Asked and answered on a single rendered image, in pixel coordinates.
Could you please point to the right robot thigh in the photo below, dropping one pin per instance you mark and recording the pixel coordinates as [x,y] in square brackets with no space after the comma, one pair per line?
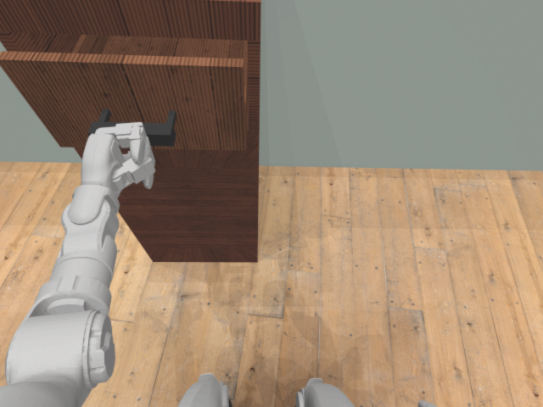
[322,395]

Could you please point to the robot left upper arm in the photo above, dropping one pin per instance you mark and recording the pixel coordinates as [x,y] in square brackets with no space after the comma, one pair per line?
[58,359]

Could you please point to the drawer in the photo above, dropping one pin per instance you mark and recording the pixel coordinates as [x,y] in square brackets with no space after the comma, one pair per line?
[139,79]

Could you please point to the left robot hand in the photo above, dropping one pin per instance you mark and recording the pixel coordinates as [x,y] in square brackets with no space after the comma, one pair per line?
[104,164]

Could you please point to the left robot forearm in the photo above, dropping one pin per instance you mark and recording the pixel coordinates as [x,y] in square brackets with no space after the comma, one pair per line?
[85,265]

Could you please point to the robot thigh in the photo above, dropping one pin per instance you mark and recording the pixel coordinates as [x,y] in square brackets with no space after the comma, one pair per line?
[207,393]
[322,395]

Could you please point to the left robot thigh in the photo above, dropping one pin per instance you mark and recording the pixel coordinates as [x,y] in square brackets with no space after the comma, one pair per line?
[207,393]

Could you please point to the handle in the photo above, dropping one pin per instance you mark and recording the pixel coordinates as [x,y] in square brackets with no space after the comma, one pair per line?
[159,134]

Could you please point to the cabinet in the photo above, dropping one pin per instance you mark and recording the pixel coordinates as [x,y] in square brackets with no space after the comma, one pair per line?
[203,204]

